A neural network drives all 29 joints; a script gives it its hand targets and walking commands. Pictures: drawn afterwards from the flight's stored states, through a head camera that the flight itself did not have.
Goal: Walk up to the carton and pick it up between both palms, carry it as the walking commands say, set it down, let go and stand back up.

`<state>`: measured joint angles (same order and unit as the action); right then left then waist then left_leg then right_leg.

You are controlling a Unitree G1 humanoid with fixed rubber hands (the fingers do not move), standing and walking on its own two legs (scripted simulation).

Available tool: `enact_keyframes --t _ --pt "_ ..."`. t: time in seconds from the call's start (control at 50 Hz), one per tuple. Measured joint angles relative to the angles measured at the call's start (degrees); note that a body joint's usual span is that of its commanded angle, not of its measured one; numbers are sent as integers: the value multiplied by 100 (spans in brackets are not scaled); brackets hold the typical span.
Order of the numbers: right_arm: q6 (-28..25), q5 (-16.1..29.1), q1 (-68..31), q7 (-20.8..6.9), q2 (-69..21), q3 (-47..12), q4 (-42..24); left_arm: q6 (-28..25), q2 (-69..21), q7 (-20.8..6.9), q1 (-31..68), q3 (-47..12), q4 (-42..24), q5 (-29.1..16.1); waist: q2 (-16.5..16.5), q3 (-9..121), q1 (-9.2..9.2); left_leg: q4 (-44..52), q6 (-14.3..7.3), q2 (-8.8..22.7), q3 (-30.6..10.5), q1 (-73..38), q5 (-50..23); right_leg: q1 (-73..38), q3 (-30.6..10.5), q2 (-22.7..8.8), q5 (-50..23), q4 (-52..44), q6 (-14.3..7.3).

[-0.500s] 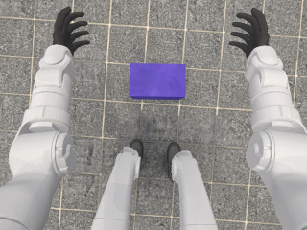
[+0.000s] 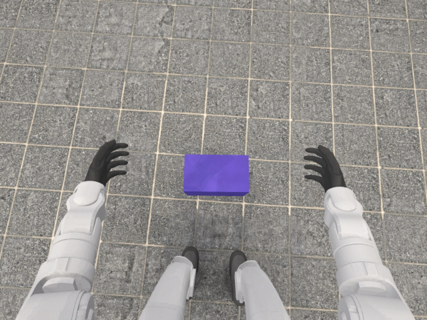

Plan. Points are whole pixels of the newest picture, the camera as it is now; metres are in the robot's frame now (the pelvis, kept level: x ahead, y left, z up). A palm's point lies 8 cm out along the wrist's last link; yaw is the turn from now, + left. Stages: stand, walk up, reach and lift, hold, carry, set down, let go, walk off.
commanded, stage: let go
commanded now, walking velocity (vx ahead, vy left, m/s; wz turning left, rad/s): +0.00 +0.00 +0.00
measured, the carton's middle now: (216, 176) +0.44 +0.00 -0.64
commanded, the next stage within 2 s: stand in 0.86 s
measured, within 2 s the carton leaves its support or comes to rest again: neither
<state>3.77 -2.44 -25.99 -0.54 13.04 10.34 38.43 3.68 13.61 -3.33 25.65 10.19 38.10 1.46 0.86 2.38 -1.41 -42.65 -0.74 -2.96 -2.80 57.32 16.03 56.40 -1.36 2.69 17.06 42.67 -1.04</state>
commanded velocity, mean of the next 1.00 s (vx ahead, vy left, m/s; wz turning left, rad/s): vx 0.00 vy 0.00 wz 0.00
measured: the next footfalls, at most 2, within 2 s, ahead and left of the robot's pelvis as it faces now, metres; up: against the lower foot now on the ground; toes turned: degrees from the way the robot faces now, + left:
none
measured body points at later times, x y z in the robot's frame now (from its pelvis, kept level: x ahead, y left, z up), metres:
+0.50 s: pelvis +0.02 -0.01 +0.05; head +0.06 -0.01 +0.49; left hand +0.19 +0.23 -0.03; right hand +0.19 -0.24 -0.04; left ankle +0.01 +0.11 -0.70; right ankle +0.00 -0.11 -0.70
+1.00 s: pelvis +0.04 +0.00 +0.04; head +0.06 +0.00 +0.49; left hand +0.20 +0.27 -0.04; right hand +0.21 -0.26 -0.05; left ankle +0.01 +0.11 -0.70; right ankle +0.00 -0.11 -0.70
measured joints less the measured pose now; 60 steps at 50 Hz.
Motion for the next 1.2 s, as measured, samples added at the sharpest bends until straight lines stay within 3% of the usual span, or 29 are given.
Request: enact_keyframes --t 0.14,0.24,0.42,0.66,0.86,0.98,1.2 --pt "-292 63 1212 -100 -144 -215 -96 -253 -198 67 -1376 -405 -223 -85 37 28 3 525 -39 6 26 -1248 -50 -1238 -57 -15 -61 -523 1" --pt "-375 84 2173 -121 -253 -356 -520 -346 -292 79 -2329 -561 -667 -49 37 -261 57 961 -32 37 13 -2312 -131 -2308 -68 -4 -164 -984 -16" --pt "-193 215 3569 -293 -37 -708 -1113 -154 -185 58 -3651 -741 -1369 -63 -21 -609 140 1609 -10 63 3 -4086 -206 -4059 -75 -11 -217 -1584 -61" --pt "344 170 3807 -392 -55 -790 -1394 419 -167 -105 -3804 -857 -1637 -114 -62 -1083 117 1728 -20 79 74 -5176 -79 -5111 -111 -14 -83 -1654 -73" --pt "423 185 3871 -280 -70 -812 -1401 703 -122 23 -3892 -853 -1689 -121 -12 -1054 51 1726 -65 75 111 -5305 39 -5274 -132 -26 -17 -1737 -33" --pt "40 68 3633 -10 177 -811 -545 217 302 362 -3766 -819 -798 9 -91 -615 61 1508 -71 60 99 -4863 146 -4853 -102 -38 86 -1549 -12" --pt "-262 59 3516 114 530 -681 158 -188 587 430 -3695 -781 62 52 -139 -302 115 1559 -95 48 92 -4774 161 -4780 -96 -58 92 -1628 6"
